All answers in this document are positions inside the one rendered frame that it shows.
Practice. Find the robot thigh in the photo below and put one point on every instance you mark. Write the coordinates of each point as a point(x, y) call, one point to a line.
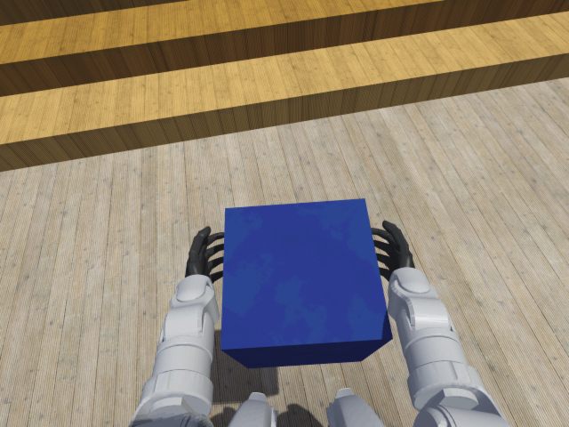
point(254, 413)
point(351, 411)

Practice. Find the robot right forearm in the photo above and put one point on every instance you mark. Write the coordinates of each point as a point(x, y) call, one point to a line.
point(439, 372)

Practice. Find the robot right hand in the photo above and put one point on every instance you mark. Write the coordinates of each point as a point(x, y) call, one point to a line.
point(397, 249)

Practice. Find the robot right upper arm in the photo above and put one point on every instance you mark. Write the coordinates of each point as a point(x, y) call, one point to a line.
point(445, 416)

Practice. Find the robot right thigh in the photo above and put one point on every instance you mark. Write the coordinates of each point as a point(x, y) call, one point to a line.
point(351, 411)

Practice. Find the robot left forearm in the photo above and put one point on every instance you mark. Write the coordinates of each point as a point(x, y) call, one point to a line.
point(180, 382)

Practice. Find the robot left hand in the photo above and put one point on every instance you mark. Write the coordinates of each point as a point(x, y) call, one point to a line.
point(198, 255)

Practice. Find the robot left thigh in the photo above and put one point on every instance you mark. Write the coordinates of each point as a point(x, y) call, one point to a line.
point(254, 413)

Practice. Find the carton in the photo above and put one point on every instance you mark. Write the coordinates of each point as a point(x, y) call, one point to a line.
point(301, 285)

